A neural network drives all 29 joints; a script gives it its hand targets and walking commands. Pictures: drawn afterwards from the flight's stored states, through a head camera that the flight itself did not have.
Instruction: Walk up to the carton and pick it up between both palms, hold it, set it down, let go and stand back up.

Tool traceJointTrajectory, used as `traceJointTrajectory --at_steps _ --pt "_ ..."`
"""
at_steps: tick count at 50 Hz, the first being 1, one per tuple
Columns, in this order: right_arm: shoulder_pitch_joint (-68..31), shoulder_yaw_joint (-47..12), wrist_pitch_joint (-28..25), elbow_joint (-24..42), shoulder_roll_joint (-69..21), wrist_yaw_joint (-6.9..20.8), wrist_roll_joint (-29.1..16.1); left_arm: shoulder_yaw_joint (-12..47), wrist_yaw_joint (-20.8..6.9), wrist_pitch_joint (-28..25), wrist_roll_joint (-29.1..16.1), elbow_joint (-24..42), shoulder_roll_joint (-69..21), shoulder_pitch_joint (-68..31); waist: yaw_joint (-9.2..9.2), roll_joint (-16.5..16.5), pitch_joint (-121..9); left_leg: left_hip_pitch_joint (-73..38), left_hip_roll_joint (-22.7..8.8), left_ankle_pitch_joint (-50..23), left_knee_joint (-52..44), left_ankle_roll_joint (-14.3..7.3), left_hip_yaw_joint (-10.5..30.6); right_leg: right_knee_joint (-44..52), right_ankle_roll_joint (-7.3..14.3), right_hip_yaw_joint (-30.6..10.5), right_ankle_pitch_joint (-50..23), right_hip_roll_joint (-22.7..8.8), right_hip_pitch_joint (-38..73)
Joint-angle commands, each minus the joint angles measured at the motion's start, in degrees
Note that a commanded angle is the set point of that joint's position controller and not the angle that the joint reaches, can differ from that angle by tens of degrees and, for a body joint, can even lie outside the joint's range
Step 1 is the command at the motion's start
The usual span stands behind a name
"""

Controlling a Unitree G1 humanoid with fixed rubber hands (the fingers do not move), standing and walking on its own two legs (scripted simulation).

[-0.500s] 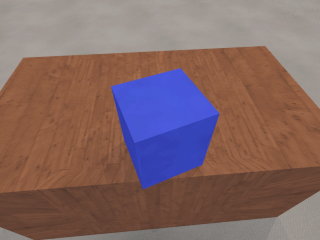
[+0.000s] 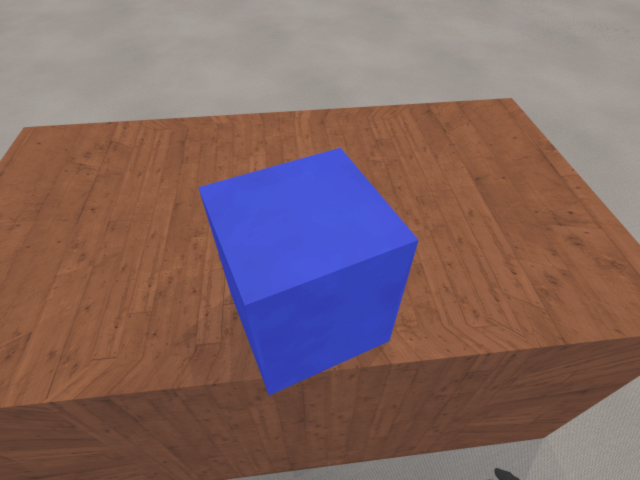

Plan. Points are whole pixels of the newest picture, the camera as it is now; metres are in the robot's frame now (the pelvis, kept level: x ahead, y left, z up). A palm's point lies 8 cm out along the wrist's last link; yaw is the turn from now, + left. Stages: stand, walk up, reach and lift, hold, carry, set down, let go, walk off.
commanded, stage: walk up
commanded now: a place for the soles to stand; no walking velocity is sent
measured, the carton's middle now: (304, 272) +0.40 +0.03 +0.01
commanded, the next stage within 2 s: reach and lift in 0.70 s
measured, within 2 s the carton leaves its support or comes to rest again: neither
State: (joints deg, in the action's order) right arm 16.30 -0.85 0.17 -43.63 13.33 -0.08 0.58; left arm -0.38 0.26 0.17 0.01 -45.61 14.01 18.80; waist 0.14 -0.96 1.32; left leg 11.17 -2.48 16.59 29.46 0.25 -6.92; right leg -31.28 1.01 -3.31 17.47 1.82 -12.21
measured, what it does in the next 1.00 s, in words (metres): stands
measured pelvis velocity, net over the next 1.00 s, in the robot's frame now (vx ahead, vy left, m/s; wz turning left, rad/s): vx -0.03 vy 0.00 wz -0.02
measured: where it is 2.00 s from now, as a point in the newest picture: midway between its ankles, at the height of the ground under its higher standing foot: outside the picture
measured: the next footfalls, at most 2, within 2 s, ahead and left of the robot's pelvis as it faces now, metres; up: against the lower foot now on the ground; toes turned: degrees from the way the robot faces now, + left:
none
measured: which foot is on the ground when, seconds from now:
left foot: down 0.00-1.00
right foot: down 0.00-1.00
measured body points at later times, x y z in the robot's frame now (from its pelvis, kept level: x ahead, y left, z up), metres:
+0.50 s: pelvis +0.00 -0.01 +0.00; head +0.01 -0.01 +0.45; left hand +0.06 +0.24 -0.13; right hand +0.02 -0.27 -0.13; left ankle -0.01 +0.12 -0.73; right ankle -0.01 -0.11 -0.73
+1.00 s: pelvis -0.03 +0.00 -0.02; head +0.04 +0.01 +0.42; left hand +0.20 +0.22 -0.11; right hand +0.15 -0.26 -0.12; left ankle -0.01 +0.12 -0.73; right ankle -0.01 -0.11 -0.74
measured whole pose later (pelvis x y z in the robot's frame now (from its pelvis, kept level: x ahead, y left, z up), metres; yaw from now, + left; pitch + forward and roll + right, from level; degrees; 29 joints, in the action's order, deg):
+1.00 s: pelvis -0.03 +0.00 -0.02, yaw -1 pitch +1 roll -1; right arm 0.8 2.5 0.4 -41.8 14.1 3.9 -4.8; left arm -2.7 -0.9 30.0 3.7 -20.7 12.0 -0.7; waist -1.4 -1.4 8.9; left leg 22.2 -4.3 19.7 42.3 1.0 -4.5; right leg -40.6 1.6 1.3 15.8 1.6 -22.1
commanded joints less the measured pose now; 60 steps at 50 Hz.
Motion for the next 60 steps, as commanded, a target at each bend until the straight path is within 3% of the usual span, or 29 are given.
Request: traceJointTrajectory --at_steps 1,19,22,35,36,37,38,39,42,44,45,47,49,51,52,56,60 --pt "2.11 2.76 -1.17 3.39 9.18 -0.68 0.02 -2.34 0.33 -1.29 -0.13 2.95 8.3 2.2 -0.44 0.35 0.37 -2.99 -5.12 -6.81 -5.59 -2.56 5.42 6.25 1.47 -6.2 -13.29 -5.18 -3.94" --pt "5.49 2.87 -1.29 -0.26 9.11 -0.97 0.31 -2.5 0.66 -1.14 -0.17 0.95 7.77 1.82 -0.38 -1.27 1.68 -3.81 -5.02 -2.36 -6.3 -1.75 3.85 9.48 1.96 -9.2 -8.08 -4.58 -5.9" --pt "5.62 2.78 -1.33 -0.76 9.0 -1.03 0.25 -2.48 0.74 -1.23 -0.16 0.4 7.69 2.0 -0.3 0.11 1.31 -4.03 -5.11 -2.74 -6.45 -1.75 3.65 9.03 1.93 -9.43 -9.32 -4.51 -5.48" --pt "7.12 2.52 -1.1 -2.69 9.07 -1.26 0.23 -2.23 1.15 -1.08 -0.09 -1.05 7.13 2.38 -0.41 0.34 1.17 -4.71 -6.67 -6.34 -6.27 -2.41 2.69 6.07 1.57 -9.19 -15.18 -3.53 -5.0" --pt "-37.01 8.5 -6.36 3.86 4.84 1.79 6.52 -2.83 1.13 9.7 -1.87 9.61 12.38 -42.5 2.16 -0.29 1.97 14.61 0.1 6.19 4.0 0.12 1.84 -3.41 2.17 3.62 8.39 -3.95 -17.53" --pt "-27.38 10.26 -4.89 1.11 6.33 3.38 6.86 -0.35 2.29 16.0 -2.03 8.88 10.76 -37.18 -1.4 -2.31 9.18 15.93 -0.36 14.82 5.5 -0.28 1.86 -3.92 2.28 3.68 13.75 -4.09 -20.41" --pt "-25.7 10.96 -3.25 4.31 7.97 3.99 6.7 -0.25 2.39 19.66 -1.71 13.23 10.38 -36.52 -1.44 -3.01 6.33 15.02 -0.86 15.07 5.28 -0.26 1.79 -4.03 2.24 4.42 12.15 -4.24 -18.36" --pt "-22.13 11.14 -1.91 5.76 8.84 4.29 5.57 0.4 1.98 22.52 -1.6 14.31 9.38 -32.81 -1.52 -2.86 2.72 11.15 -1.49 11.72 5.88 0.2 1.82 -4.39 2.22 4.87 7.18 -4.31 -15.45" --pt "-11.9 10.19 0.04 7.72 9.05 3.42 0.81 -1.87 -0.27 29.19 0.58 24.97 7.45 -24.02 -1.36 -0.38 -16.16 -0.4 -1.07 -5.48 10.6 2.12 1.61 -6.83 0.78 5.31 -18.08 -3.28 -7.22" --pt "-5.41 8.05 -0.37 5.12 11.25 3.01 -4.08 -4.52 -1.03 30.68 3.24 28.97 5.76 -14.87 -1.82 1.48 -26.08 -10.44 -0.64 -26.46 13.5 4.41 3.25 -8.08 -0.07 7.42 -37.08 -0.62 -4.39" --pt "-3.28 6.7 -0.35 4.18 12.36 3.32 -6.47 -5.33 -1.08 31.07 4.47 31.88 4.63 -11.66 -1.27 4.07 -28.02 -14.9 -0.44 -31.59 12.4 5.09 4.09 -6.5 0.29 8.16 -37.86 0.39 -3.35" --pt "-2.6 5.23 -0.53 3.59 13.65 3.79 -8.53 -5.98 -0.96 31.13 5.9 33.32 2.65 -6.89 -1.68 4.27 -24.79 -19.33 -0.24 -36.5 10.13 5.61 5.21 -2.65 0.94 8.92 -35.79 1.74 -4.42" --pt "-4.95 4.28 -0.55 4.63 13.97 3.62 -7.96 -6.12 -0.84 30.22 6.29 31.65 1.7 -5.58 -1.76 1.25 -15.89 -17.53 1.06 -27.56 5.89 4.37 5.11 1.87 0.61 8.21 -30.89 1.53 -4.49" --pt "-7.66 5.08 -0.17 3.8 12.43 3.9 -6.09 -4.8 0.03 29.43 6.33 29.72 0.61 -8.65 -2.01 1.43 -5.24 -10.28 1.62 -14.15 0.45 3.27 4.22 4.7 0.78 7.85 -17.73 1.43 -3.82" --pt "-9.57 5.58 -0.35 4.24 11.57 4.03 -4.78 -4.27 0.33 28.9 6.01 28.82 0.74 -10.56 -1.99 0.79 -0.97 -7.72 1.76 -11.0 -0.37 2.86 3.85 5.48 0.84 7.52 -14.87 0.93 -5.67" --pt "-14.29 4.97 -0.4 6.81 7.95 4.55 -2.4 -5.0 0.77 26.02 5.56 26.44 2.22 -18.78 -1.33 -1.24 6.84 -1.08 2.41 -2.65 -1.82 1.55 2.9 8.08 0.13 4.98 -8.21 -1.45 -8.57" --pt "-14.81 5.36 -1.54 11.95 6.81 5.57 -2.58 -6.19 2.51 21.81 4.55 31.3 2.9 -22.18 -0.37 -0.06 -1.3 -1.98 2.06 -2.97 -2.53 0.98 2.81 8.33 -0.18 3.91 -7.38 -2.32 -6.27"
